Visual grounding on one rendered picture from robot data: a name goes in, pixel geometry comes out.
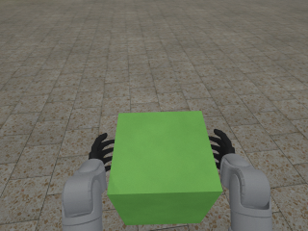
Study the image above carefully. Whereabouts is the robot right forearm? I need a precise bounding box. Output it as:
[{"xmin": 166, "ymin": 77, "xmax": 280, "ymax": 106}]
[{"xmin": 219, "ymin": 153, "xmax": 273, "ymax": 231}]

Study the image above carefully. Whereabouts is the robot right hand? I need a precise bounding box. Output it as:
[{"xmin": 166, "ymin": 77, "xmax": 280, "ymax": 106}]
[{"xmin": 208, "ymin": 129, "xmax": 235, "ymax": 169}]

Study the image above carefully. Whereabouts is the robot left forearm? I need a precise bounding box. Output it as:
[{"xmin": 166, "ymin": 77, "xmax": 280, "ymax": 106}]
[{"xmin": 62, "ymin": 159, "xmax": 107, "ymax": 231}]

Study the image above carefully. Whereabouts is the robot left hand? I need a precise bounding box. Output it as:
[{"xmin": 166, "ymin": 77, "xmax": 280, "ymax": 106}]
[{"xmin": 89, "ymin": 133, "xmax": 115, "ymax": 172}]

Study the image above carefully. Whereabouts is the carton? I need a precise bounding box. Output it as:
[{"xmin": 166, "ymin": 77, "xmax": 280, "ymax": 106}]
[{"xmin": 107, "ymin": 111, "xmax": 223, "ymax": 225}]

